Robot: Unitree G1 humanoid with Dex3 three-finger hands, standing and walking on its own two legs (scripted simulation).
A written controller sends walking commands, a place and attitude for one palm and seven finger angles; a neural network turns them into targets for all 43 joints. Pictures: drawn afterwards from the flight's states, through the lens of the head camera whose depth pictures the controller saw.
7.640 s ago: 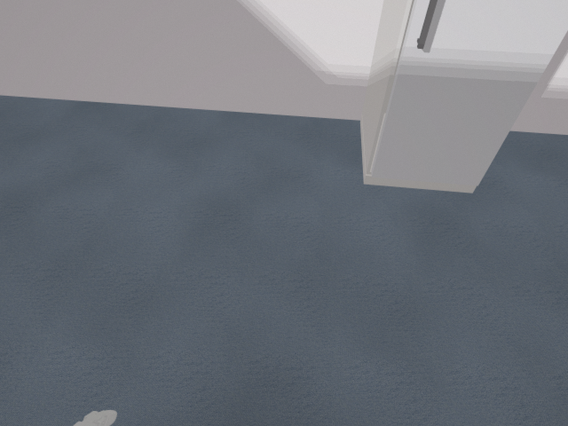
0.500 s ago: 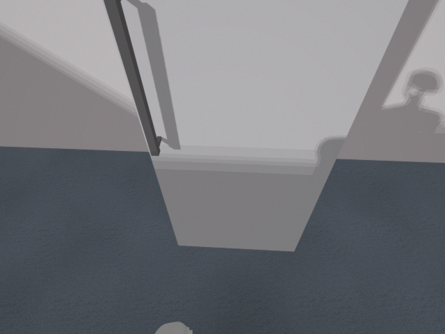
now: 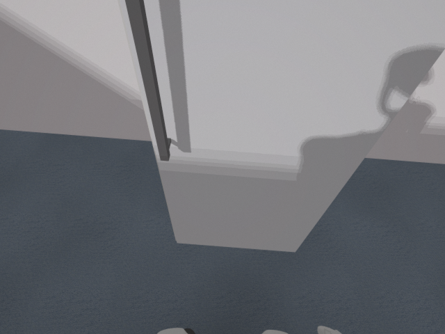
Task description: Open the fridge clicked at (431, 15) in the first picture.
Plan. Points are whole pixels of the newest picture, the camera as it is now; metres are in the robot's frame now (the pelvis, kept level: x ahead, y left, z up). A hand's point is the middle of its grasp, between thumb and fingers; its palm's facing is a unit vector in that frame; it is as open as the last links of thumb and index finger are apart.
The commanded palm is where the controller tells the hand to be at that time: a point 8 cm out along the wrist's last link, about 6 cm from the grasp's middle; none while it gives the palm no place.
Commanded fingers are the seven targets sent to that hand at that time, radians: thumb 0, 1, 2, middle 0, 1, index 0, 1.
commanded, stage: come to a stop and stand still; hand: left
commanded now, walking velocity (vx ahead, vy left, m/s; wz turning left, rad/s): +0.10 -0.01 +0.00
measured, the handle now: (155, 88) +0.49 +0.17 +0.16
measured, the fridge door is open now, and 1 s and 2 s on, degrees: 0 0 0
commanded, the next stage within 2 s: look again from close up in 1.74 s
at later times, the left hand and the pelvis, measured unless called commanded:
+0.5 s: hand out of the picture -0.04 +0.15 -0.17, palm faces +0.10 -0.97 -0.20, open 7.3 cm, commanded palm none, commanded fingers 0.00 0.90 0.90 -0.20 -0.30 -0.20 -0.30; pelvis -0.03 -0.03 +0.00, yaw +2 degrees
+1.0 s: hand out of the picture +0.02 +0.19 -0.17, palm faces -0.01 -0.97 -0.26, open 7.3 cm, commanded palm none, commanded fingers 0.00 0.90 0.90 -0.20 -0.30 -0.20 -0.30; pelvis -0.01 +0.00 -0.01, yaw -1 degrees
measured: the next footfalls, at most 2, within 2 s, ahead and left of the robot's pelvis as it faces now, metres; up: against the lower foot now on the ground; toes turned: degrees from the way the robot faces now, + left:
right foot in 0.14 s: +0.02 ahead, -0.16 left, +0.00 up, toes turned -3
left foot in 0.48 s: -0.02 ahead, +0.09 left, +0.00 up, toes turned +4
